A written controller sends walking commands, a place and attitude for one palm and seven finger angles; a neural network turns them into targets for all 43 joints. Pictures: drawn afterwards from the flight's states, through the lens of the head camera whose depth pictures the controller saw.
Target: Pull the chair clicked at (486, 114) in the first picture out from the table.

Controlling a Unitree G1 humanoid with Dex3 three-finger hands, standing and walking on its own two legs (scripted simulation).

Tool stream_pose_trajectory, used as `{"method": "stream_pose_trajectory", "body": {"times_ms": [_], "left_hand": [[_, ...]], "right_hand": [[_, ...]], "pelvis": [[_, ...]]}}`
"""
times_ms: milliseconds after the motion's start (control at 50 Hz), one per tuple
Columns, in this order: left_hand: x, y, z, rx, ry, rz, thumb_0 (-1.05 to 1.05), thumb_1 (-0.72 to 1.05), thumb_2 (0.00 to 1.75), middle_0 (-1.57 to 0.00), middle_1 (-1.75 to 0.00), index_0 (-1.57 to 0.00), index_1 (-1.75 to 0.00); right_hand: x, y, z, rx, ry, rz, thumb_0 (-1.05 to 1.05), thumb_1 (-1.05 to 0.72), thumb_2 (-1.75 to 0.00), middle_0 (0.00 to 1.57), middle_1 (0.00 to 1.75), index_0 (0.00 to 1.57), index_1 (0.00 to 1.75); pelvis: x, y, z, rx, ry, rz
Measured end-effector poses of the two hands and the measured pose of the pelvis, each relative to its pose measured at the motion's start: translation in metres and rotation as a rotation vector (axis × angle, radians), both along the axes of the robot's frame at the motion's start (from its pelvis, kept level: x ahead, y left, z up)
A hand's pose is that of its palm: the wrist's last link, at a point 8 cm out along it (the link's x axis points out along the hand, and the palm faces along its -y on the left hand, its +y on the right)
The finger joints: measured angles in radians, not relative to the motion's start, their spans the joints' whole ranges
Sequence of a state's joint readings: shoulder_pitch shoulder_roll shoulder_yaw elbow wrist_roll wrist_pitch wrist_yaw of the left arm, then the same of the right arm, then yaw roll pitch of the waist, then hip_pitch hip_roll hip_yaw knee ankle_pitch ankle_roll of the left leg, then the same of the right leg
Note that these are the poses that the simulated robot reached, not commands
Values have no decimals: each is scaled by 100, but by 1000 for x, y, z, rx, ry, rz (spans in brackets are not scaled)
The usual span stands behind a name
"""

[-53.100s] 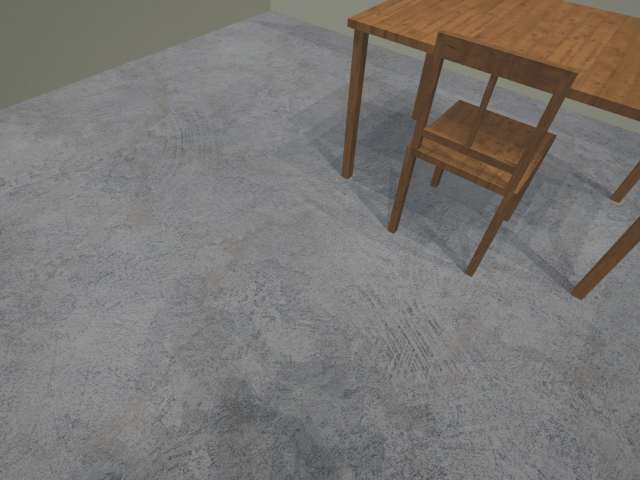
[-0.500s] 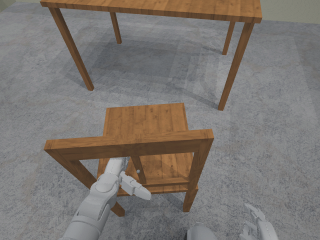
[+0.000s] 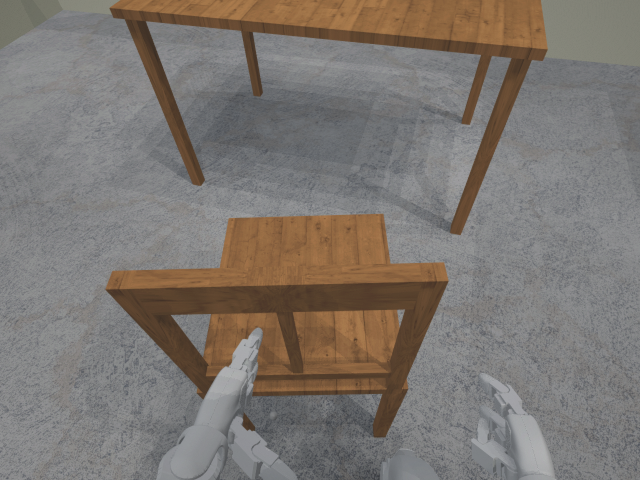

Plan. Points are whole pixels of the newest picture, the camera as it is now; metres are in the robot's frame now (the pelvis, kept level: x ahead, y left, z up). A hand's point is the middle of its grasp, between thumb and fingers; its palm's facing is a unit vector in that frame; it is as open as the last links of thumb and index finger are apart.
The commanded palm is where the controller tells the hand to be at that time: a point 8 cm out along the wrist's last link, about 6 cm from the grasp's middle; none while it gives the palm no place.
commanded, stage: draw the fingers out of the gap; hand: left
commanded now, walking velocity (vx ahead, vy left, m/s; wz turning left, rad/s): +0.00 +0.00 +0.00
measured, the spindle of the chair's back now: (291, 341) +0.32 +0.05 -0.07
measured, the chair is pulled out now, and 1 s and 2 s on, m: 0.67 0.67 0.67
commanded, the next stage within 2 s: draw the hand back to the body in 0.22 s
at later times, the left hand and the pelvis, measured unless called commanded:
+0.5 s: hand (238, 433) +0.18 +0.09 +0.03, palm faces -0.05 -1.00 +0.08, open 17.5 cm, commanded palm +0.15 +0.15 +0.03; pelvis +0.00 +0.01 -0.03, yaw +0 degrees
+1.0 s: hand (133, 415) +0.18 +0.18 +0.09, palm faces +0.17 -0.94 -0.30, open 16.5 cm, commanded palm +0.15 +0.23 +0.13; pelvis +0.01 +0.01 +0.00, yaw +0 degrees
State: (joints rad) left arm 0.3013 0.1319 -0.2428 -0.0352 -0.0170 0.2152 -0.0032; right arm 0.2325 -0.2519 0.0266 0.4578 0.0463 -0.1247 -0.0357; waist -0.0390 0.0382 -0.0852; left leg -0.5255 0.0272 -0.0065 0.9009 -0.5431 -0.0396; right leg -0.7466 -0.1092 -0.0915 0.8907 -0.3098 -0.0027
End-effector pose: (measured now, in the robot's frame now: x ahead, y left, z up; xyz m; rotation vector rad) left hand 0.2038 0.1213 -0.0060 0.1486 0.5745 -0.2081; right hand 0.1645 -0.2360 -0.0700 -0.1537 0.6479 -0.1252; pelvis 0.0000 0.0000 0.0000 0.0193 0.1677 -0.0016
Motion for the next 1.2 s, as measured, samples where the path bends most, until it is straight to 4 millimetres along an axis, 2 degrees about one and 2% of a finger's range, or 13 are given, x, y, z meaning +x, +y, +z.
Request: {"method": "stream_pose_trajectory", "body": {"times_ms": [160, 380, 480, 580, 660, 760, 860, 900, 1040, 1200], "left_hand": [[-19, 4, 1, -4, 6, 11, -1, -54, 20, 0, 0, -1, 0], [-49, 15, 4, -52, 15, 53, -1, -54, 20, 0, 0, -1, 0], [-44, 24, 30, -195, -229, 170, -1, -54, 20, 0, 0, -1, 0], [-37, 39, 57, -179, -535, 195, -1, -55, 20, 0, 0, 0, 0], [-38, 43, 58, -126, -538, 137, -1, -55, 20, 0, 0, 0, 0], [-44, 54, 71, -87, -448, 126, -1, -55, 20, 0, 0, 0, 0], [-42, 72, 101, -67, -519, 174, -1, -52, 22, -1, -1, -1, -1], [-42, 81, 107, 31, -516, 198, -1, -48, 23, -1, -1, -2, -1], [-53, 112, 122, 245, -437, 356, -1, -29, 32, -4, -5, -4, -5], [-51, 134, 161, 325, -557, 443, -1, -2, 46, -8, -11, -8, -11]], "right_hand": [[6, 8, 2, -3, -29, 14, 2, -91, -90, 20, 30, 20, 30], [3, 8, 3, -28, -50, -14, 2, -91, -90, 20, 30, 20, 30], [4, 10, -5, -32, -82, 6, 2, -91, -90, 20, 30, 20, 30], [7, 18, -26, 3, -73, 39, 2, -91, -90, 20, 30, 20, 30], [8, 25, -39, 47, -43, 36, 2, -91, -90, 20, 30, 20, 30], [8, 31, -33, 73, -42, 5, 2, -91, -90, 20, 30, 20, 30], [7, 25, -20, 54, -55, -9, 2, -91, -90, 20, 30, 20, 30], [7, 21, -14, 32, -40, -18, 2, -91, -90, 20, 30, 20, 30], [13, 11, 5, -19, -17, -47, 2, -91, -90, 20, 30, 20, 30], [34, 21, 24, -18, -66, 9, 2, -91, -90, 20, 30, 19, 30]], "pelvis": [[0, 3, -5, -3, 5, 2], [2, 8, -13, -12, 22, 4], [-2, 10, -24, -18, 43, 5], [-8, 11, -39, -17, 73, 0], [-11, 12, -45, -16, 68, -9], [-9, 11, -35, -15, 48, -12], [-4, 10, -22, -22, 29, -1], [-1, 9, -16, -23, 9, 0], [12, 10, 6, -31, -82, 9], [19, 10, 23, -30, -164, 12]]}}
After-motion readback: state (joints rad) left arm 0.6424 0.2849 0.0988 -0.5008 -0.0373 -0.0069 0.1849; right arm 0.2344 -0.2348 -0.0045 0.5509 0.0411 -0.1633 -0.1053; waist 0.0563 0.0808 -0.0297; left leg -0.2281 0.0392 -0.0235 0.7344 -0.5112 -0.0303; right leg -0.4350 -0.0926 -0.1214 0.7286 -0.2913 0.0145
